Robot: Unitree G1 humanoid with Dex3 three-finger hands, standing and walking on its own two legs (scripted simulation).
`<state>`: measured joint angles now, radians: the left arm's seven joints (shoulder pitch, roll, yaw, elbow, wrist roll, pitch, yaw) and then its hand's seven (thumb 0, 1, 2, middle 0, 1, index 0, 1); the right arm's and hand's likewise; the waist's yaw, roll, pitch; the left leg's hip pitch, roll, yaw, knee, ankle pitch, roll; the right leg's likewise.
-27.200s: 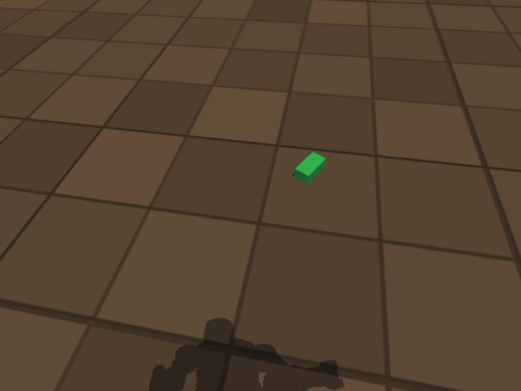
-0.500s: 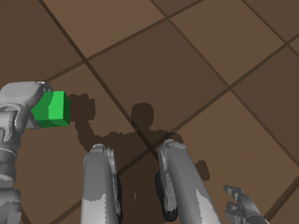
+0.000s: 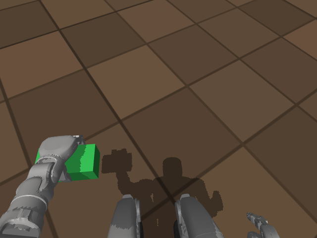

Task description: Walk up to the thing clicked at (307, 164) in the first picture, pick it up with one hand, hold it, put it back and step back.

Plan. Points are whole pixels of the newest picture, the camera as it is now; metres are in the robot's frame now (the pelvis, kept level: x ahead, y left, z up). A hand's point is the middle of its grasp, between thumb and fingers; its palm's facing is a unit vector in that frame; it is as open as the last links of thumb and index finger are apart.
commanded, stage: lift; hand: left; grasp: from above
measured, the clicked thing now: (69, 163) +0.35 +0.26 -0.12
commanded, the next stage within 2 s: hold in 0.52 s
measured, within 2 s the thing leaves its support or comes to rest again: neither
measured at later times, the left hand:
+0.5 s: hand (67, 140) +0.36 +0.23 +0.01, palm faces -0.46 -0.05 -0.89, open 11.2 cm
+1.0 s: hand (62, 129) +0.37 +0.22 +0.05, palm faces -0.47 -0.04 -0.88, open 11.0 cm
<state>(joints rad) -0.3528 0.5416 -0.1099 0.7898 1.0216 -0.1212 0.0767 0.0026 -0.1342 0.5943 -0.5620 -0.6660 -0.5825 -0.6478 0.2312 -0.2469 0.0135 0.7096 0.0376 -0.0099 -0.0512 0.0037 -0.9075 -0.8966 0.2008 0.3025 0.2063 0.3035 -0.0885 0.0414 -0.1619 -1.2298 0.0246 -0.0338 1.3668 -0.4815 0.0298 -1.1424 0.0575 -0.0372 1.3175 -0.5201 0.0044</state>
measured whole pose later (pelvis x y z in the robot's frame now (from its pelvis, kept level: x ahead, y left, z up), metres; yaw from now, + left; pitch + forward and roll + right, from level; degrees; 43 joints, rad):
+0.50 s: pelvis +0.05 +0.00 +0.09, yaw +0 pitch +12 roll -2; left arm -0.31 0.42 -0.16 0.80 1.02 -0.04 0.13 0.00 -0.14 0.61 -0.54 -0.71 -0.56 -0.69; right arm 0.26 -0.25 -0.03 0.74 0.04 -0.02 -0.04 0.01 -0.91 -0.90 0.20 0.30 0.21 0.30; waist -0.06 0.04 -0.09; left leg -0.75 0.02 0.01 0.92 -0.38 0.02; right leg -0.69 0.05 0.02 0.89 -0.41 0.00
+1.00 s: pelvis +0.07 +0.00 +0.12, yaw +0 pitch +8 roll -1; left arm -0.25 0.42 -0.19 0.72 1.02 -0.06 0.03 0.00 -0.10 0.56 -0.56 -0.62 -0.59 -0.60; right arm 0.24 -0.26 -0.04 0.71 0.05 0.02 -0.04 0.01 -0.90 -0.89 0.20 0.30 0.20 0.30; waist -0.04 0.04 -0.07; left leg -0.52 0.01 0.02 0.71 -0.33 0.02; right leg -0.46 0.03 0.03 0.69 -0.36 0.00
